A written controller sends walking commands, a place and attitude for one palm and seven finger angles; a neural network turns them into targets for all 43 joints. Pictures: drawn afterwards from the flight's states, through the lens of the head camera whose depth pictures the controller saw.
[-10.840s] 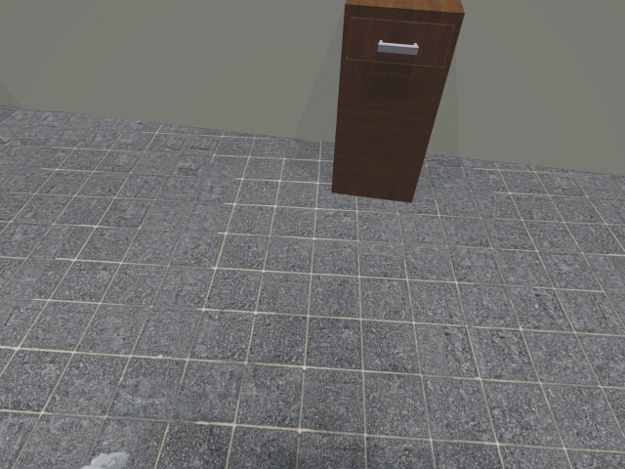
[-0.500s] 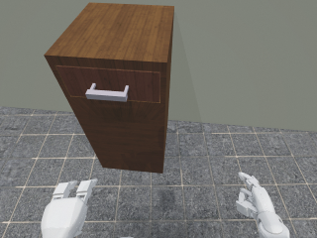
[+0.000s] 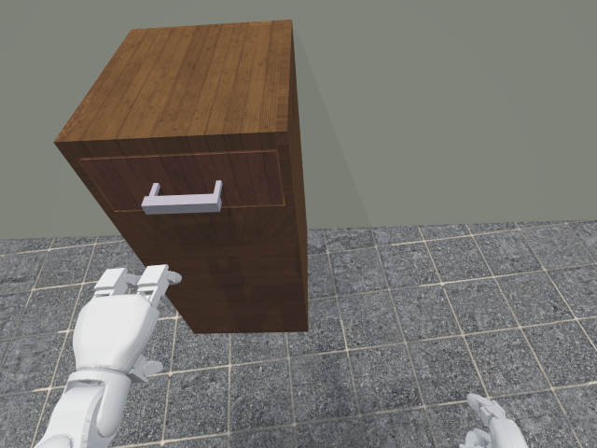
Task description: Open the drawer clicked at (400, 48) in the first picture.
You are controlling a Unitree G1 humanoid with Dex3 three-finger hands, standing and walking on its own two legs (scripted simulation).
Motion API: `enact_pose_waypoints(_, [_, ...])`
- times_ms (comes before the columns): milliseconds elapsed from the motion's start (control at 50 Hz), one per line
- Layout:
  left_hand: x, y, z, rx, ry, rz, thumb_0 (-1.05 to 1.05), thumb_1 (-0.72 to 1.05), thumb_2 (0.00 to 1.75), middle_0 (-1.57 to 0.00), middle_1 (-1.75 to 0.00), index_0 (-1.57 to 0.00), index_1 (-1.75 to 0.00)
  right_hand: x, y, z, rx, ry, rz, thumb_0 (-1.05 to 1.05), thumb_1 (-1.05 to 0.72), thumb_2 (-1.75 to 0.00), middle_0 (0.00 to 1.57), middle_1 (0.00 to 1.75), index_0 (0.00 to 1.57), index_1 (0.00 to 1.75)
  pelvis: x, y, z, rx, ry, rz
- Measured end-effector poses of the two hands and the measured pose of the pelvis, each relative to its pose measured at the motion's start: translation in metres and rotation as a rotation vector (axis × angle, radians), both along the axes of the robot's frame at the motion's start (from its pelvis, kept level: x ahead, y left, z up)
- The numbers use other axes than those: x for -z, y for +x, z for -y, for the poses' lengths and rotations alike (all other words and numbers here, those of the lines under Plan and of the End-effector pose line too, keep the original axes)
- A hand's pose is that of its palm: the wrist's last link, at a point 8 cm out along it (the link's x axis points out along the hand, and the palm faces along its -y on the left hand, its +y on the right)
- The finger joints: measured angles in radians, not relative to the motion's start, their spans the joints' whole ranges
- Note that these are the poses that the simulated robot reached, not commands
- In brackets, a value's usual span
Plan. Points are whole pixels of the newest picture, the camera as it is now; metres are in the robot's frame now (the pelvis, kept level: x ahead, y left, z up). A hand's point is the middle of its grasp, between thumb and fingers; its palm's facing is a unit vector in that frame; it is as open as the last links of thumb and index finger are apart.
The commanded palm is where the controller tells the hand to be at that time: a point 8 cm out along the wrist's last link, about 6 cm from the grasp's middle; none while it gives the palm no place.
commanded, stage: raise the hand with hooked fingers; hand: left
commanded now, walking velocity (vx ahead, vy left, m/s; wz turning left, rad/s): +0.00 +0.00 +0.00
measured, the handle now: (184, 195) +0.52 +0.29 -0.01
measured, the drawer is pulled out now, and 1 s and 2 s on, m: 0.00 0.00 0.00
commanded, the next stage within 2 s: move the hooked fingers above the handle in 0.90 s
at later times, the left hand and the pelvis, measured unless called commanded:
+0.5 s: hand (106, 257) +0.30 +0.28 +0.11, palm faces +0.10 -0.05 -0.99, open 13.8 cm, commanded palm +0.28 +0.27 +0.16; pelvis +0.00 +0.03 +0.02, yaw +1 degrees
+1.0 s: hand (119, 257) +0.30 +0.26 +0.11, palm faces +0.10 -0.06 -0.99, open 13.8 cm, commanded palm +0.28 +0.26 +0.16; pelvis +0.00 +0.02 +0.02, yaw +1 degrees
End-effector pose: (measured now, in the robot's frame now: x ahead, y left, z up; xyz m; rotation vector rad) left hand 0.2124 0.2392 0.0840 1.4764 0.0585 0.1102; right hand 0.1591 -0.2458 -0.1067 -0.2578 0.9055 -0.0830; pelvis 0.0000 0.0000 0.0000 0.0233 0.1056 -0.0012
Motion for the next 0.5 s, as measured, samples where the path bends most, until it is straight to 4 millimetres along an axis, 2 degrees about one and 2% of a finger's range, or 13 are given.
enact_pose_waypoints(60, [-0.014, 0.009, -0.011, -0.021, 0.026, 0.089, 0.00, -0.14, 0.45, -0.29, -0.97, -0.30, -0.97, -0.003, 0.006, -0.001, 0.015, -0.004, 0.019, 0.02, -0.91, -0.90, 0.20, 0.30, 0.20, 0.30, 0.000, 0.000, -0.006, -0.003, -0.005, 0.001])
enact_pose_waypoints(120, [-0.026, 0.020, -0.022, -0.074, 0.033, 0.131, 0.00, -0.21, 0.42, -0.30, -1.01, -0.30, -1.01, -0.007, 0.016, -0.010, 0.028, 0.023, 0.056, 0.02, -0.91, -0.90, 0.20, 0.30, 0.20, 0.30, -0.001, 0.000, -0.013, -0.004, -0.008, 0.011])
enact_pose_waypoints(200, [-0.037, 0.035, -0.026, -0.112, 0.010, 0.105, 0.00, -0.30, 0.38, -0.30, -1.07, -0.31, -1.07, -0.017, 0.031, -0.031, 0.021, 0.067, 0.108, 0.01, -0.91, -0.90, 0.20, 0.30, 0.20, 0.30, -0.005, 0.001, -0.021, -0.002, -0.008, 0.034])
enact_pose_waypoints(300, [-0.048, 0.048, -0.023, -0.074, 0.006, 0.050, 0.00, -0.40, 0.34, -0.31, -1.14, -0.31, -1.14, -0.030, 0.045, -0.059, -0.027, 0.099, 0.147, 0.01, -0.91, -0.90, 0.20, 0.30, 0.20, 0.30, -0.010, 0.002, -0.026, -0.001, -0.009, 0.063])
enact_pose_waypoints(400, [-0.062, 0.057, -0.030, -0.047, 0.020, 0.050, 0.00, -0.46, 0.31, -0.31, -1.18, -0.32, -1.17, -0.037, 0.050, -0.077, -0.069, 0.113, 0.145, 0.01, -0.90, -0.90, 0.20, 0.30, 0.21, 0.30, -0.014, 0.002, -0.029, -0.007, -0.014, 0.084])
enact_pose_waypoints(500, [-0.077, 0.066, -0.040, -0.054, 0.032, 0.053, 0.00, -0.48, 0.30, -0.31, -1.19, -0.32, -1.19, -0.034, 0.046, -0.082, -0.084, 0.114, 0.108, 0.01, -0.90, -0.90, 0.21, 0.30, 0.21, 0.30, -0.017, 0.002, -0.030, -0.017, -0.019, 0.091])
